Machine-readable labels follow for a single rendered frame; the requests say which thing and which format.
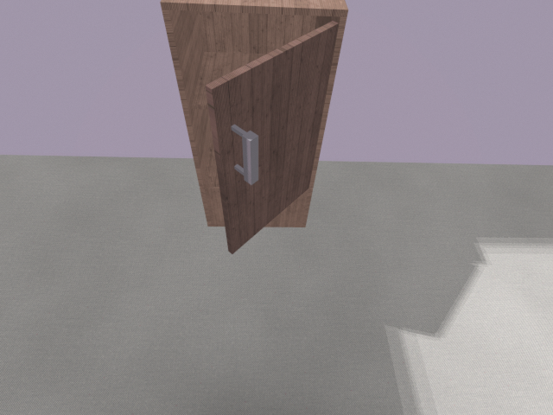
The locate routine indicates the cupboard door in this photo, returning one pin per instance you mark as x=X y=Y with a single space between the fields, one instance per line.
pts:
x=280 y=97

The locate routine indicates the handle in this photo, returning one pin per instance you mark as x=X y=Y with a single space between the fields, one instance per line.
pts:
x=250 y=155

